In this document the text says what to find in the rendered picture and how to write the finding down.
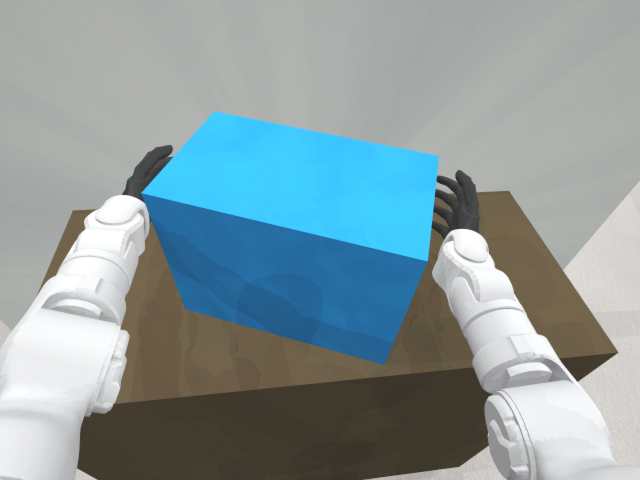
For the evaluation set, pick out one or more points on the right robot upper arm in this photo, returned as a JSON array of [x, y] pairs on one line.
[[550, 431]]

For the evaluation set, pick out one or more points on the left robot upper arm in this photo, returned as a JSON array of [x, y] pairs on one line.
[[64, 368]]

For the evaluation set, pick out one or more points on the left robot hand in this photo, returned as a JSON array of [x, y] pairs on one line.
[[147, 170]]

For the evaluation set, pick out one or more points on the right robot hand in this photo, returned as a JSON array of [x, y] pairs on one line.
[[465, 207]]

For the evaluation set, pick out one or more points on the robot left forearm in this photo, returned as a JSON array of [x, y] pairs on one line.
[[97, 272]]

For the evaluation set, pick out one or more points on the carton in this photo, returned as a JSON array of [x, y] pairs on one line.
[[311, 236]]

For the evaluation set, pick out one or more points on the pedestal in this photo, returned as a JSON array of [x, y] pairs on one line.
[[203, 398]]

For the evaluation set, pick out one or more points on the robot right forearm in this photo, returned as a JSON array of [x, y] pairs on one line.
[[506, 348]]

